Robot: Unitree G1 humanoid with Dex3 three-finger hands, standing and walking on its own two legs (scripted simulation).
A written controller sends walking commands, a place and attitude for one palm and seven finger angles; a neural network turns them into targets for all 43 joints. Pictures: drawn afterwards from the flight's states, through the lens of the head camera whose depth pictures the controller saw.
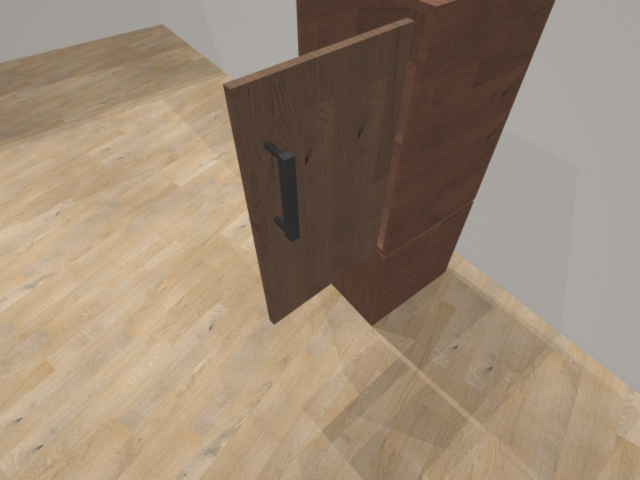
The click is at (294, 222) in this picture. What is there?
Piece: cupboard door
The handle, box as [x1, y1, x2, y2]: [264, 141, 299, 241]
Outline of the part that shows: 264,143 265,148 278,160 284,218 283,221 277,216 274,218 274,222 285,232 285,236 291,241 293,241 299,237 294,155 287,150 282,151 270,141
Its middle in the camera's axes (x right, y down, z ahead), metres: -0.06 -0.07 +0.62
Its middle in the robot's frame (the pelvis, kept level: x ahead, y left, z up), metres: +0.52 +0.09 +0.06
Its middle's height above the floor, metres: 0.84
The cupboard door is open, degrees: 93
